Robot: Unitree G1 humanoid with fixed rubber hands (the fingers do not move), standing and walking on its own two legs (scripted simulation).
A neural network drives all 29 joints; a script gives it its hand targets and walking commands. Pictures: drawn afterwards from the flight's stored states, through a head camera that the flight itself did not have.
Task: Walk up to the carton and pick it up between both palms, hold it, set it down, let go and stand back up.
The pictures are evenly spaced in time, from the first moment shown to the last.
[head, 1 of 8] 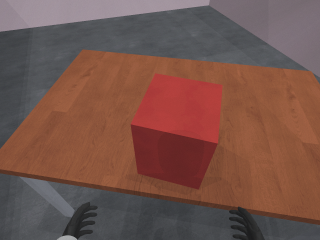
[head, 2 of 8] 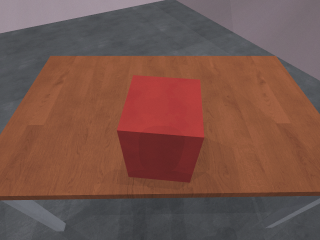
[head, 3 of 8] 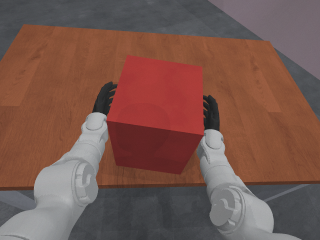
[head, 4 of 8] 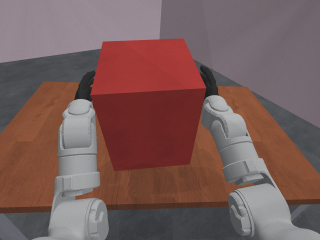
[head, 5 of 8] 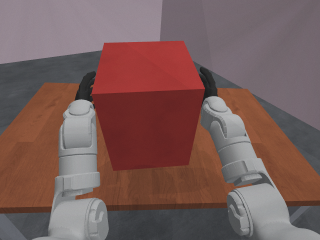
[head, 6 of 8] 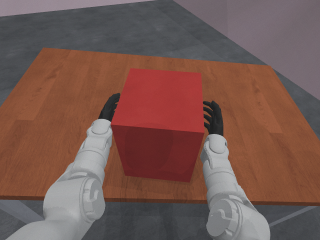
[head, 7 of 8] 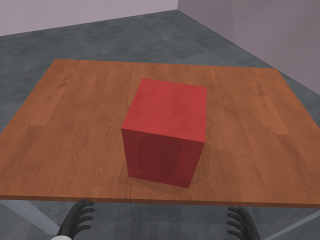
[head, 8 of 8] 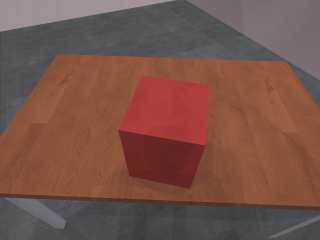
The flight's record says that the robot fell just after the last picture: no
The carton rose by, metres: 0.20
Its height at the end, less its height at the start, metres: +0.00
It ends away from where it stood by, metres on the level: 0.01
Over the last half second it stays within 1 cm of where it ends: yes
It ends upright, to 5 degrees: yes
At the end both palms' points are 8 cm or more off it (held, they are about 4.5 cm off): yes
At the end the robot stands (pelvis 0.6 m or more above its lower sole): yes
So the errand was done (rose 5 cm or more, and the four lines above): yes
